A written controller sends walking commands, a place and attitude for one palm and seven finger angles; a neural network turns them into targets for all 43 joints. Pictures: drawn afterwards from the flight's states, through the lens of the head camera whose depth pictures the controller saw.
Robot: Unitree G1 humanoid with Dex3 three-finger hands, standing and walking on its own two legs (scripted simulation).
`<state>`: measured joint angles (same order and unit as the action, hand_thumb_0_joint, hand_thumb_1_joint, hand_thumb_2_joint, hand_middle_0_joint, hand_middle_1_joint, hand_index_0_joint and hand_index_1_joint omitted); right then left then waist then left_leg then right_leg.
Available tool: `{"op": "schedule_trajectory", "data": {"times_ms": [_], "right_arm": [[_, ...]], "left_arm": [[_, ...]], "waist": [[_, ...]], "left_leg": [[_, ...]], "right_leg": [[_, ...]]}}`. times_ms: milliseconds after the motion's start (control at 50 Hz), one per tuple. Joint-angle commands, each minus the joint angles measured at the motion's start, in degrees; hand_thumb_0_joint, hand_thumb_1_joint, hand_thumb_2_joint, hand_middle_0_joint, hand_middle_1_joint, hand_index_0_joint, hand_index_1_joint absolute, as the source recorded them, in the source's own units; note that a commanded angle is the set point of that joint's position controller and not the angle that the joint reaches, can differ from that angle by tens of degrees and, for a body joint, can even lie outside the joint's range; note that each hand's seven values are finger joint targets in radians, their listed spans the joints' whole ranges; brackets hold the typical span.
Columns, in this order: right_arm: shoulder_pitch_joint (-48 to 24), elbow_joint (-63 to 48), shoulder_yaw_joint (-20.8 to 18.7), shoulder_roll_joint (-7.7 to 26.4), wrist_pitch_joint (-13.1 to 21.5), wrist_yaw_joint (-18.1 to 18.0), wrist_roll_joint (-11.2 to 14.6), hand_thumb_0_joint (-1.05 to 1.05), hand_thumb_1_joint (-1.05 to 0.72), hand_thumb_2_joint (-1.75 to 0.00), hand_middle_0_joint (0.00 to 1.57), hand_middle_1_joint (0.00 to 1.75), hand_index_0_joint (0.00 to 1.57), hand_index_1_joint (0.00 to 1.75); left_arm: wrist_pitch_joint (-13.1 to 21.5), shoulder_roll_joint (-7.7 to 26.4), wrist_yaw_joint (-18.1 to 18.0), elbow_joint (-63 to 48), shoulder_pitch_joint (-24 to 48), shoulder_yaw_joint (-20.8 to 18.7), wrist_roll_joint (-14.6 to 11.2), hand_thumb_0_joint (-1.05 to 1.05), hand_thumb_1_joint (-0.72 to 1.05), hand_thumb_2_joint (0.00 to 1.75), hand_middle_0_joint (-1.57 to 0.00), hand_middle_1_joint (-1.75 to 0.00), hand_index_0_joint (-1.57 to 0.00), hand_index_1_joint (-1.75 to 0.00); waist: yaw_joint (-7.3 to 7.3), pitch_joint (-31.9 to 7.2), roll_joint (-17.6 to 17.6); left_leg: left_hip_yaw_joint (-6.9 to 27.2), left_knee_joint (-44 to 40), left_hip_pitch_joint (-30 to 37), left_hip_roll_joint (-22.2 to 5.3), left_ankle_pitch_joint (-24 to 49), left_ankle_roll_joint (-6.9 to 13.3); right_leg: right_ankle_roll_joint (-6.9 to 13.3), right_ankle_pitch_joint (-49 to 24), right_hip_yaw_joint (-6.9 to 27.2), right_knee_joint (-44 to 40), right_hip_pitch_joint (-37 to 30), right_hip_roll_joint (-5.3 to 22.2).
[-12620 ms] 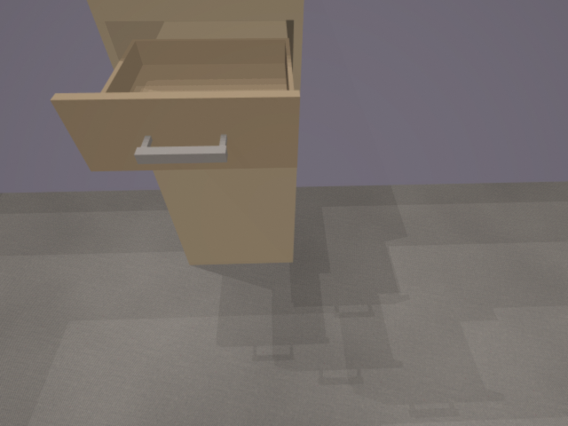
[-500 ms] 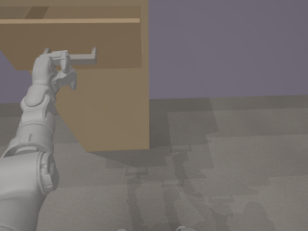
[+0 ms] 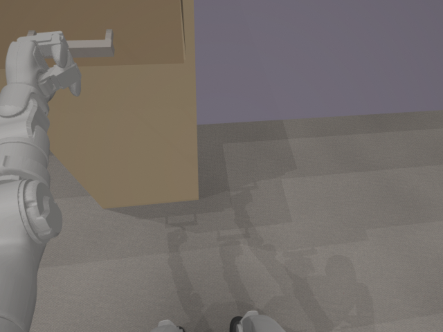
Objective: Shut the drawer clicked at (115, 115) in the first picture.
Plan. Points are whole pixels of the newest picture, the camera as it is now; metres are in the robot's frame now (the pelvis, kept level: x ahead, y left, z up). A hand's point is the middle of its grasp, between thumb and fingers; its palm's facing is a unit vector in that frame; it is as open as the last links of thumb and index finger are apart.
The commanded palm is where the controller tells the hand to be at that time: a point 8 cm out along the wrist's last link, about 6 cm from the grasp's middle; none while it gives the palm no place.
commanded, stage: push the drawer shut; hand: left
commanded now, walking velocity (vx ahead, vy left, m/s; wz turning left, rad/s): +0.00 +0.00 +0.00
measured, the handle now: (70, 42) +0.61 +0.21 +0.14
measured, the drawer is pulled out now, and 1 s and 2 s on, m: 0.02 0.00 0.00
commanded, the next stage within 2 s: pull the fist back off the drawer in 0.38 s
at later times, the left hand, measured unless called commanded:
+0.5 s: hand (73, 61) +0.55 +0.19 +0.14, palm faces +0.04 -1.00 -0.03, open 3.1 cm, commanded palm +0.58 +0.23 +0.14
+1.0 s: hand (78, 61) +0.55 +0.18 +0.14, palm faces +0.02 -1.00 -0.01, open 3.3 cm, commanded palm +0.51 +0.22 +0.14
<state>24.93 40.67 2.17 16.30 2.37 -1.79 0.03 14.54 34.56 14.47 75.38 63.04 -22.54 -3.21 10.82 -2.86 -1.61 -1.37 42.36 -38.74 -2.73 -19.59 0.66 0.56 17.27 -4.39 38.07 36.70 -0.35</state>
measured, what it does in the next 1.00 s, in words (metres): stands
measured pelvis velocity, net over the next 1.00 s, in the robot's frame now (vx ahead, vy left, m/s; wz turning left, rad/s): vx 0.00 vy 0.00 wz -0.02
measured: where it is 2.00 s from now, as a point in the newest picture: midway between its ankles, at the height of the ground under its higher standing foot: outside the picture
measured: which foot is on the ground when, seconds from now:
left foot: down 0.00-1.00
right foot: down 0.00-1.00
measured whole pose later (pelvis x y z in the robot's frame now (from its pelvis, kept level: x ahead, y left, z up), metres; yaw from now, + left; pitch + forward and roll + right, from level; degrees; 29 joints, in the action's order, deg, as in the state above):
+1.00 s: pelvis +0.00 +0.00 +0.00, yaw -1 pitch +18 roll -3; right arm 28.5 39.7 2.0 16.2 0.8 0.0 -1.4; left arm 14.1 34.6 12.3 72.5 63.1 -23.4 -2.9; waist 11.9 -4.3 -2.3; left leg -1.7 44.1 -41.9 -3.3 -20.4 0.9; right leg 0.4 17.2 -3.8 38.8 39.7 -0.9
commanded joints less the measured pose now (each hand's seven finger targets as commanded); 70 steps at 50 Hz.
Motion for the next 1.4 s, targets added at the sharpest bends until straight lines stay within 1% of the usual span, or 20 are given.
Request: {"op": "schedule_trajectory", "data": {"times_ms": [0, 40, 180, 260, 280, 380, 400, 460, 580, 600, 780, 880, 980, 1040, 1060, 1120, 1200, 1260, 1300, 1380], "right_arm": [[11.1, -1.7, -3.4, 10.5, 0.8, -0.8, -0.2, 0.0, -0.9, -0.9, 0.2, 0.3, 0.2, 0.3], [11.9, -1.4, -3.3, 10.7, 0.7, -0.7, -0.5, 0.0, -0.9, -0.9, 0.2, 0.3, 0.2, 0.3], [13.8, -0.8, -3.6, 10.9, -0.1, -0.2, -1.3, 0.0, -0.9, -0.9, 0.2, 0.3, 0.2, 0.3], [14.4, 0.3, -3.4, 11.1, 0.0, -0.2, -1.4, 0.0, -0.9, -0.9, 0.2, 0.3, 0.2, 0.3], [14.4, 0.4, -3.4, 11.2, 0.1, -0.2, -1.4, 0.0, -0.9, -0.9, 0.2, 0.3, 0.2, 0.3], [14.5, 0.9, -3.0, 11.5, 0.9, -0.5, -1.2, 0.0, -0.9, -0.9, 0.2, 0.3, 0.2, 0.3], [14.7, 0.9, -2.9, 11.8, 1.1, -0.6, -1.2, 0.0, -0.9, -0.9, 0.2, 0.3, 0.2, 0.3], [14.4, 1.0, -2.6, 11.7, 1.7, -0.9, -0.9, 0.0, -0.9, -0.9, 0.2, 0.3, 0.2, 0.3], [14.5, -0.2, -2.3, 12.0, 1.9, -1.0, -0.8, 0.0, -0.9, -0.9, 0.2, 0.3, 0.2, 0.3], [14.6, -0.4, -2.3, 12.2, 1.8, -1.1, -0.9, 0.0, -0.9, -0.9, 0.2, 0.3, 0.2, 0.3], [14.6, -1.7, -2.8, 11.5, 0.7, -0.2, -1.2, 0.0, -0.9, -0.9, 0.2, 0.3, 0.2, 0.3], [14.0, -2.8, -3.6, 10.9, 0.0, 0.6, -1.3, 0.0, -0.9, -0.9, 0.2, 0.3, 0.2, 0.3], [12.0, -4.2, -4.1, 10.1, -0.8, 1.2, -0.7, 0.0, -0.9, -0.9, 0.2, 0.3, 0.2, 0.3], [10.9, -5.3, -4.3, 9.8, -1.4, 1.3, -0.3, 0.0, -0.9, -0.9, 0.2, 0.3, 0.2, 0.3], [10.4, -5.9, -4.3, 9.8, -1.7, 1.3, -0.3, 0.0, -0.9, -0.9, 0.2, 0.3, 0.2, 0.3], [9.2, -6.7, -4.4, 9.1, -2.0, 1.2, 0.1, 0.0, -0.9, -0.9, 0.2, 0.3, 0.2, 0.3], [8.5, -7.0, -4.7, 8.8, -2.2, 1.1, 0.2, 0.0, -0.9, -0.9, 0.2, 0.3, 0.2, 0.3], [7.5, -6.9, -4.7, 8.3, -2.3, 0.9, 0.4, 0.0, -0.9, -0.9, 0.2, 0.3, 0.2, 0.3], [6.3, -8.0, -4.9, 8.4, -2.3, 1.1, 0.9, 0.0, -0.9, -0.9, 0.2, 0.3, 0.2, 0.3], [2.2, -10.8, -5.0, 7.3, -2.2, 1.2, 2.1, 0.0, -0.9, -0.9, 0.2, 0.3, 0.2, 0.3]], "left_arm": [[3.7, 13.2, -1.4, -13.0, 35.8, -0.5, -0.7, 0.0, 0.9, 0.9, -1.4, -1.6, -1.4, -1.6], [3.7, 14.2, -1.7, -12.6, 37.1, -0.8, -0.3, 0.0, 0.9, 0.9, -1.4, -1.6, -1.4, -1.6], [3.7, 11.7, -2.8, -12.3, 41.4, 0.9, 0.7, 0.0, 0.9, 0.9, -1.4, -1.6, -1.4, -1.6], [3.0, 9.9, -3.8, -11.0, 43.5, 2.8, 0.8, 0.0, 0.9, 0.9, -1.4, -1.6, -1.4, -1.6], [3.1, 9.9, -3.9, -11.5, 44.3, 2.9, 0.7, 0.0, 0.9, 0.9, -1.4, -1.6, -1.4, -1.6], [3.0, 11.0, -3.7, -10.8, 45.5, 3.0, 0.3, 0.0, 0.9, 0.9, -1.4, -1.6, -1.4, -1.6], [3.1, 13.5, -3.7, -10.6, 45.5, 1.3, 0.2, 0.0, 0.9, 0.9, -1.4, -1.6, -1.4, -1.6], [2.9, 12.3, -3.2, -9.9, 45.4, 2.8, 0.0, 0.0, 0.9, 0.9, -1.4, -1.6, -1.4, -1.6], [2.5, 15.6, -2.0, -8.2, 43.4, 0.7, -0.1, 0.0, 0.9, 0.9, -1.4, -1.6, -1.4, -1.6], [2.5, 18.2, -2.0, -8.3, 43.4, -0.9, 0.1, 0.0, 0.9, 0.9, -1.4, -1.6, -1.4, -1.6], [2.6, 15.1, -1.9, -9.9, 40.1, -0.2, 0.4, 0.0, 0.9, 0.9, -1.4, -1.6, -1.4, -1.6], [3.8, 13.9, -1.8, -15.9, 34.1, -1.8, -0.6, 0.0, 0.9, 0.9, -1.4, -1.6, -1.4, -1.6], [3.9, 9.7, -2.1, -19.6, 25.2, -1.1, -1.5, 0.0, 0.9, 0.9, -1.4, -1.6, -1.4, -1.6], [2.8, 10.8, -3.1, -19.8, 18.8, -3.5, -2.0, 0.0, 0.9, 0.9, -1.4, -1.6, -1.4, -1.6], [2.7, 12.0, -3.4, -20.7, 16.1, -5.0, -2.1, 0.0, 0.9, 0.9, -1.4, -1.6, -1.4, -1.6], [2.4, 11.2, -4.5, -22.5, 16.4, -4.3, -1.3, 0.0, 0.9, 0.9, -1.4, -1.6, -1.4, -1.6], [4.1, 11.1, -5.1, -27.5, 16.1, -4.7, -1.3, 0.0, 0.9, 0.9, -1.4, -1.6, -1.4, -1.6], [4.2, 7.0, -3.9, -28.7, 15.5, -2.0, -2.4, 0.0, 0.9, 0.9, -1.4, -1.6, -1.4, -1.6], [3.1, 7.6, -2.7, -30.6, 7.3, -3.6, -3.4, 0.0, 0.9, 0.9, -1.4, -1.6, -1.4, -1.6], [0.1, 2.2, -0.4, -40.6, -5.8, -0.8, -6.6, 0.0, 0.9, 0.9, -1.4, -1.6, -1.4, -1.6]], "waist": [[3.89, -24.1, -6.7], [4.24, -24.8, -7.1], [5.8, -26.2, -8.8], [7.07, -22.6, -7.7], [7.18, -23.8, -9.4], [7.72, -23.9, -9.8], [7.38, -24.6, -9.4], [7.91, -23.1, -9.8], [7.27, -24.1, -7.9], [6.78, -24.2, -7.7], [5.79, -24.6, -9.1], [2.78, -30.2, -10.3], [0.16, -28.1, -9.2], [-1.43, -26.2, -4.1], [-2.8, -26.6, -3.9], [-2.47, -23.3, -3.2], [-2.93, -26.8, -3.1], [-2.32, -27.3, -3.5], [-4.91, -29.3, -4.5], [-7.25, -29.2, -5.1]], "left_leg": [[3.8, -3.0, 18.9, 0.9, 15.1, 1.1], [4.0, -2.6, 19.0, 0.8, 15.5, 1.1], [5.1, -1.3, 21.9, 0.3, 19.1, 0.8], [5.5, -1.8, 19.7, 0.2, 15.3, 1.0], [5.3, -1.7, 20.8, 0.1, 15.2, 0.9], [5.0, -1.7, 19.2, 0.1, 12.7, 1.0], [5.1, -1.6, 18.7, 0.0, 12.1, 1.1], [4.8, -1.9, 17.4, 0.0, 10.4, 1.2], [4.1, -1.7, 14.4, 0.4, 8.3, 1.5], [4.1, -1.5, 13.4, 0.3, 8.3, 1.6], [4.2, -1.5, 15.5, 0.6, 9.8, 1.3], [4.0, -1.5, 20.5, 0.5, 15.9, 1.0], [3.4, -2.3, 22.0, 0.4, 19.2, 0.9], [2.2, -3.0, 18.7, 0.6, 19.5, 1.2], [1.8, -3.2, 17.7, 0.9, 20.6, 1.3], [0.9, -3.5, 17.0, 0.9, 21.5, 1.5], [0.9, -2.8, 21.4, 0.8, 27.6, 1.4], [0.7, -2.5, 23.3, 0.9, 30.3, 1.4], [0.4, -2.9, 24.6, 0.9, 33.7, 1.3], [-0.4, -4.3, 26.9, 0.7, 39.1, 1.5]], "right_leg": [[-0.3, -11.2, 3.2, -3.9, -3.3, -1.9], [-0.3, -11.2, 3.1, -3.6, -2.7, -1.9], [-0.2, -11.7, 2.5, -3.0, 1.4, -2.3], [-0.2, -8.7, 2.2, -3.6, 3.1, -2.3], [-0.3, -8.3, 2.4, -3.6, 3.7, -2.3], [-0.4, -7.1, 2.6, -3.9, 3.2, -2.1], [-0.5, -6.7, 2.7, -3.9, 2.5, -2.1], [-0.5, -5.9, 2.9, -4.2, 2.6, -2.1], [-0.7, -5.1, 3.2, -4.2, 0.0, -2.1], [-0.6, -5.1, 3.3, -4.0, -0.6, -2.0], [-0.2, -5.7, 2.8, -3.8, 0.2, -2.3], [0.2, -10.5, 2.4, -3.0, -2.9, -2.5], [0.5, -13.5, 1.9, -2.7, -4.5, -2.7], [0.3, -16.5, 2.1, -2.7, -8.8, -2.6], [0.4, -18.3, 2.3, -2.5, -10.9, -2.5], [0.1, -20.6, 2.5, -2.4, -11.5, -2.2], [0.1, -25.2, 2.9, -1.6, -13.4, -2.3], [0.1, -27.6, 3.1, -1.7, -13.9, -2.2], [0.2, -29.8, 3.1, -1.7, -16.6, -2.0], [0.2, -34.5, 2.8, -3.0, -21.3, -1.5]]}}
